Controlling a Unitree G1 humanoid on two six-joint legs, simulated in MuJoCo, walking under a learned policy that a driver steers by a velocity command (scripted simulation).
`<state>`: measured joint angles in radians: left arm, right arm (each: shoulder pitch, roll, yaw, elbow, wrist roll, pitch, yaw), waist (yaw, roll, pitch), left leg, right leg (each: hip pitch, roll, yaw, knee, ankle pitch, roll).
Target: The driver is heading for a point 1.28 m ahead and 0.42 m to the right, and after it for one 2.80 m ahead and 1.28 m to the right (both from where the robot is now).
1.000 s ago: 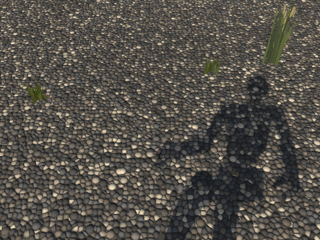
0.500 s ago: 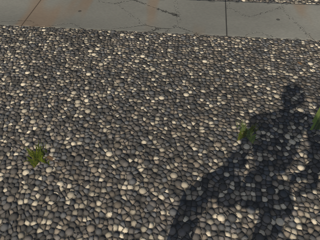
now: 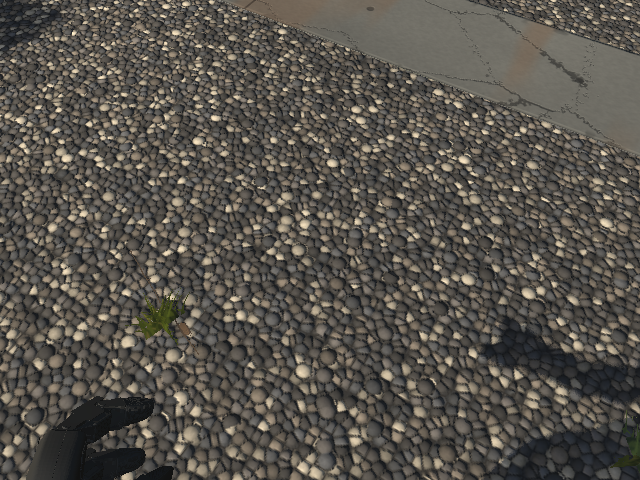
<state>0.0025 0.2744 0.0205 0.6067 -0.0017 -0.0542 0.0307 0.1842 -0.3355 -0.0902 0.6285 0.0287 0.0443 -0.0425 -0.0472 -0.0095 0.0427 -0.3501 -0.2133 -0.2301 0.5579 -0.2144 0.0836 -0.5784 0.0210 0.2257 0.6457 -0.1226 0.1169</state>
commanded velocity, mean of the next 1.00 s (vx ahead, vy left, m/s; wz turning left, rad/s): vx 0.18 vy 0.00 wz -0.48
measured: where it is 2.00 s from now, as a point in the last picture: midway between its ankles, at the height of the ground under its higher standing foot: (528, 278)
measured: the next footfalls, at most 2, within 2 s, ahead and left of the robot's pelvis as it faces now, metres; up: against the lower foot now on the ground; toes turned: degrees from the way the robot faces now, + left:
right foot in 0.04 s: +0.19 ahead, -0.15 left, +0.00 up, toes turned +11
left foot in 0.36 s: +0.09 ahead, +0.07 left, +0.00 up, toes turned -10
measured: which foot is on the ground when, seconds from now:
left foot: down 0.00-0.04, up 0.06-0.34, down 0.36-0.82, up 0.84-1.00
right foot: up 0.00-0.02, down 0.04-0.40, up 0.42-0.80, down 0.82-1.00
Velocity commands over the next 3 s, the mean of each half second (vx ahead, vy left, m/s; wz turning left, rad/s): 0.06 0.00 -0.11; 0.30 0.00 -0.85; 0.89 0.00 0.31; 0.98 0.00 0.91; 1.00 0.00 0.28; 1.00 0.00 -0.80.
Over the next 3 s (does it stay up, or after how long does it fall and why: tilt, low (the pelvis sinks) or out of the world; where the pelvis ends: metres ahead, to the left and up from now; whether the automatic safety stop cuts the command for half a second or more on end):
stays up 1.87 -0.39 -0.02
